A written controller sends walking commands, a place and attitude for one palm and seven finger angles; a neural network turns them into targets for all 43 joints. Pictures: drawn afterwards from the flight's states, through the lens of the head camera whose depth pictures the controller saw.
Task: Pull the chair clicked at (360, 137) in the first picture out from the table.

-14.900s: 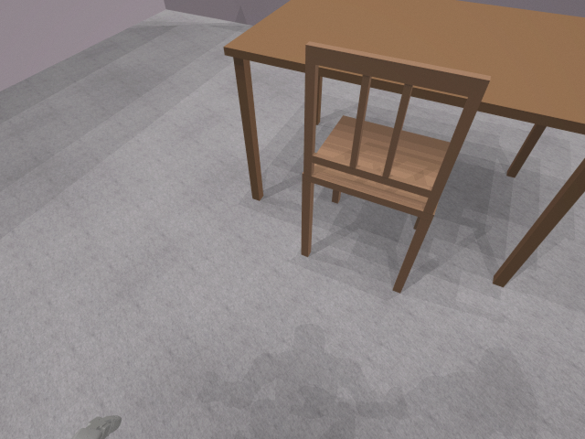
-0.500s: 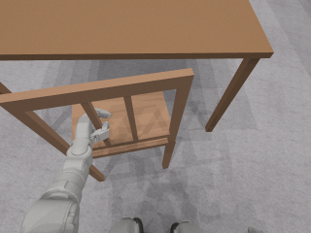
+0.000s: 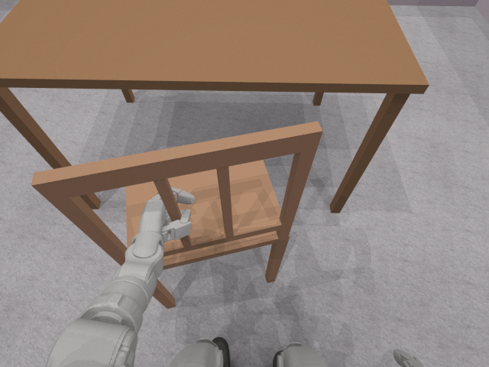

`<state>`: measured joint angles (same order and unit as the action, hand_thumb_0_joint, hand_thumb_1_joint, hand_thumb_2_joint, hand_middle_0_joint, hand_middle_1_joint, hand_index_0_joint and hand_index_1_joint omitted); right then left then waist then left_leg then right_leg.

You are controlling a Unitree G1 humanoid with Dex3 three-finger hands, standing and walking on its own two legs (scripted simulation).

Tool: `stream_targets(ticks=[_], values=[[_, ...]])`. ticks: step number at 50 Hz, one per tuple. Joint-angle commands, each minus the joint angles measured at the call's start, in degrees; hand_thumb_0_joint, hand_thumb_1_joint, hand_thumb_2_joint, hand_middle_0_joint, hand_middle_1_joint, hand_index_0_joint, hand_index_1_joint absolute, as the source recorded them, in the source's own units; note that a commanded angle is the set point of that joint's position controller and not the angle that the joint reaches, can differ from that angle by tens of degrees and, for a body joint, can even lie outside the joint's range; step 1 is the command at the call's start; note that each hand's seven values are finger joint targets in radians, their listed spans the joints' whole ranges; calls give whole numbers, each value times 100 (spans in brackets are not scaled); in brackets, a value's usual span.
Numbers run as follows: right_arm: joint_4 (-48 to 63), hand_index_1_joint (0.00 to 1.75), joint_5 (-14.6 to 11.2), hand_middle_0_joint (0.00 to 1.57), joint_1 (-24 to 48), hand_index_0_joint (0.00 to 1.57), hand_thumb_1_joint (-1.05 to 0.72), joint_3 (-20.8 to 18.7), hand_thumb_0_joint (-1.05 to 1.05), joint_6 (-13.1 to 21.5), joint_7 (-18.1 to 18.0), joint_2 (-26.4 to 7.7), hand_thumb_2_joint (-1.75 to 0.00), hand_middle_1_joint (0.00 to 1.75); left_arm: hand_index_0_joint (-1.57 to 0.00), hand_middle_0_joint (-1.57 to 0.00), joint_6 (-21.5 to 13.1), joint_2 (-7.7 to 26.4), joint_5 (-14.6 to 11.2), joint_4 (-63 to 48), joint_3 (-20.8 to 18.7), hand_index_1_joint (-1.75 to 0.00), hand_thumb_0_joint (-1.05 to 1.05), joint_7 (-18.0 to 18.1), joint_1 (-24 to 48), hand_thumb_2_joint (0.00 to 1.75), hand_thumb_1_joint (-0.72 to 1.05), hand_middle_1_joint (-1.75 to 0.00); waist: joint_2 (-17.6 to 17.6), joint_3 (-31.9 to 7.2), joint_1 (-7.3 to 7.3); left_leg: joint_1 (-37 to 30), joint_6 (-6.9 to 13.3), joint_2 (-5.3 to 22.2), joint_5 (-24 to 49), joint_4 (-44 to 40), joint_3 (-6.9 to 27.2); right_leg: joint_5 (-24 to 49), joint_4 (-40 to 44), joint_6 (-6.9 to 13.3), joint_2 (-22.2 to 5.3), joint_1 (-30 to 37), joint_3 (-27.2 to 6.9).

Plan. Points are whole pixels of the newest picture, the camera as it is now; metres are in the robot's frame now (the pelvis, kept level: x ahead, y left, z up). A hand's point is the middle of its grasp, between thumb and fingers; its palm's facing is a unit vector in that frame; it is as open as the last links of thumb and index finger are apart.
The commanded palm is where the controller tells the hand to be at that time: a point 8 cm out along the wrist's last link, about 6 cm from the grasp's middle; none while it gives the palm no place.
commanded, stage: step backward, pulling the chair out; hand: left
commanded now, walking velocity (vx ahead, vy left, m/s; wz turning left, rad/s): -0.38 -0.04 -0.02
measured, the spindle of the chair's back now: (175, 215) +0.39 +0.15 -0.07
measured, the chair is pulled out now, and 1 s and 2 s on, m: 0.17 0.29 0.45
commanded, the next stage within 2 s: none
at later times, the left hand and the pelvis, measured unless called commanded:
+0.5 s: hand (184, 240) +0.33 +0.12 -0.05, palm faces +0.01 -0.99 -0.17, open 5.1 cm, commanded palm +0.31 +0.18 -0.06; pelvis -0.06 +0.01 +0.00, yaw +4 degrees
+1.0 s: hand (177, 286) +0.25 +0.12 -0.05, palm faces -0.01 -0.98 -0.20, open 5.2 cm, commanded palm +0.24 +0.18 -0.05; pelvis -0.13 +0.01 +0.00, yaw +0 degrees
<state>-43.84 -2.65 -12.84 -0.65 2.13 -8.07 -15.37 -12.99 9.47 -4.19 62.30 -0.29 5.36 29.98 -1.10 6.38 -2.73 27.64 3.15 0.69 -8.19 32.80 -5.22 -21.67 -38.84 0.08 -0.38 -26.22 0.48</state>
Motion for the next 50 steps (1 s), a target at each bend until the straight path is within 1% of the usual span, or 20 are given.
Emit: stream_targets(ticks=[1, 6, 9, 11, 14, 18, 21, 24, 25, 27, 29, 31, 33, 35, 37, 40, 42, 44, 47, 50], values=[[435, 30, 115, 20, -213, 20, -90, -179, 0, 312, 4, -766, -90, 30, -50, -50, -409, 1029, 153, -1191, -173, -145, 0, 89, 2149, 90, 90, -145, -958, -2346, 16, -2045, 296, 1634, 532, -844, 1887, -220, -83, 17, -155, 179, -192], [505, 30, 40, 20, -133, 20, -90, -219, 0, 437, 17, -785, -90, 30, -50, -50, -357, 1262, 184, -1096, -379, -145, 0, 82, 2012, 90, 90, -145, -509, -2088, 76, -610, 46, 1200, -980, -549, 1378, 323, 639, 114, -354, 1162, -395], [503, 30, -18, 20, -172, 20, -90, -273, 0, 473, 37, -715, -90, 30, -50, -50, -365, 1530, 241, -1066, -449, -145, 0, 183, 1859, 90, 90, -145, 871, -1962, 81, -635, -507, 125, -2059, 1538, 604, -1397, 2313, 727, -1852, 146, -2250], [377, 30, 52, 20, 2, 20, -90, -243, 0, 431, 119, -671, -90, 30, -50, -50, -231, 1442, 259, -922, -447, -145, 0, 218, 1575, 90, 90, -145, 1035, -2037, 273, 78, -586, -66, -2143, 3069, 1010, 674, 2217, 1173, -2423, 936, -2472], [347, 30, 39, 20, 108, 20, -90, -129, 0, 421, 156, -591, -90, 30, -50, -50, -158, 1519, 236, -1340, -627, -145, 0, 234, 1855, 90, 90, -145, 689, -2459, 179, 237, -663, 97, -2209, 2713, 1239, 3945, 1204, 948, -2251, 2222, -1502], [278, 30, -4, 20, -76, 20, -90, -150, 0, 232, 51, -668, -90, 30, -50, -50, 134, 1193, 194, -1359, -400, -145, 0, 187, 1791, 90, 90, -145, 968, -2683, 135, -429, -664, 97, -1977, 679, 789, 5174, 991, 633, -2081, 2586, -1102], [318, 30, -26, 20, -234, 20, -90, -270, 0, 69, -74, -752, -90, 30, -50, -50, 255, 956, 147, -1492, -174, -145, 0, 160, 1843, 90, 90, -145, 890, -2914, 34, -1422, -561, 504, 319, -949, 489, 4915, 479, 179, -1503, 2443, -458], [637, 30, -36, 20, -300, 20, -90, -430, 0, -84, -41, -861, -90, 30, -50, -50, 150, 528, 187, -1826, 89, -145, 0, 30, 2172, 90, 90, -145, 343, -3040, -83, -2225, -448, 1014, 2492, -336, 421, 4556, 295, -80, -819, 1808, -10], [688, 30, 88, 20, -102, 20, -90, -395, 0, -113, -12, -769, -90, 30, -50, -50, 55, 552, 246, -2160, 145, -145, 0, -4, 2367, 90, 90, -145, -547, -3138, -116, -2318, -415, 1082, 2927, -416, 483, 4523, 75, -112, -833, 1677, 19], [870, 30, 156, 20, -34, 20, -90, -402, 0, -248, 109, -734, -90, 30, -50, -50, -10, 591, 345, -2067, -25, -145, 0, -23, 1919, 90, 90, -145, -1270, -2735, -15, -1907, -304, 1310, 3147, -474, 720, 2555, -424, -37, -519, 1359, 185], [982, 30, 175, 20, -33, 20, -90, -379, 0, -259, 231, -686, -90, 30, -50, -50, -152, 503, 367, -2165, -32, -145, 0, -51, 1740, 90, 90, -145, -1282, -2478, 22, -1942, -155, 1496, 3504, -308, 744, 1637, -332, 20, -347, 1189, 241], [952, 30, 188, 20, -88, 20, -90, -372, 0, -247, 290, -656, -90, 30, -50, -50, -246, 619, 396, -2119, -133, -145, 0, -32, 1746, 90, 90, -145, -926, -2313, 7, -1870, -155, 1532, 3492, -20, 756, 2102, 83, 48, -317, 1399, 175], [843, 30, 173, 20, -224, 20, -90, -368, 0, -240, 290, -629, -90, 30, -50, -50, -347, 739, 442, -2002, -153, -145, 0, -2, 1915, 90, 90, -145, -558, -2431, -100, -1484, -455, 1180, 2454, 363, 405, 4143, 484, 118, -630, 1929, 14], [659, 30, 69, 20, -349, 20, -90, -459, 0, -255, 186, -706, -90, 30, -50, -50, -278, 1107, 347, -1600, -367, -145, 0, 53, 1670, 90, 90, -145, 746, -2693, -84, -1006, -701, 638, -194, 937, 344, 4699, 900, 484, -1410, 2051, -732], [576, 30, 56, 20, -190, 20, -90, -368, 0, -158, 123, -554, -90, 30, -50, -50, -242, 1134, 370, -1327, -386, -145, 0, 62, 1549, 90, 90, -145, 1200, -2729, 35, -735, -657, 272, -2292, 1302, 482, 3715, 1495, 592, -1834, 1830, -1005], [375, 30, 102, 20, -212, 20, -90, -268, 0, -33, 42, -622, -90, 30, -50, -50, -226, 1095, 392, -1289, -391, -145, 0, 102, 1662, 90, 90, -145, 1191, -2624, -29, -1143, -526, 336, -1670, 99, 513, 2755, 1426, 291, -1480, 1609, -506], [555, 30, 157, 20, 37, 20, -90, -277, 0, -54, 7, -718, -90, 30, -50, -50, -309, 884, 363, -1530, -231, -145, 0, 77, 1716, 90, 90, -145, -261, -2446, 50, -1044, -248, 858, -495, -1034, 947, 1320, 775, -146, -744, 1288, -28], [728, 30, 204, 20, 175, 20, -90, -274, 0, -76, 82, -648, -90, 30, -50, -50, -366, 793, 417, -1671, -208, -145, 0, 67, 1788, 90, 90, -145, -1393, -1948, 144, -100, 94, 1528, -123, -1185, 1346, 596, -465, -128, -307, 1440, 186], [616, 30, 174, 20, -136, 20, -90, -362, 0, -62, 141, -631, -90, 30, -50, -50, -424, 755, 411, -1683, -220, -145, 0, 66, 2103, 90, 90, -145, -592, -2138, 35, -992, 80, 1471, 1891, -181, 1207, 1792, 113, -40, -324, 1452, 8], [362, 30, 146, 20, -434, 20, -90, -437, 0, -9, 149, -670, -90, 30, -50, -50, -526, 944, 479, -1470, -174, -145, 0, 68, 2282, 90, 90, -145, -6, -2427, -148, -1157, -445, 932, 1188, 268, 749, 3616, 813, 161, -861, 1663, -478]])
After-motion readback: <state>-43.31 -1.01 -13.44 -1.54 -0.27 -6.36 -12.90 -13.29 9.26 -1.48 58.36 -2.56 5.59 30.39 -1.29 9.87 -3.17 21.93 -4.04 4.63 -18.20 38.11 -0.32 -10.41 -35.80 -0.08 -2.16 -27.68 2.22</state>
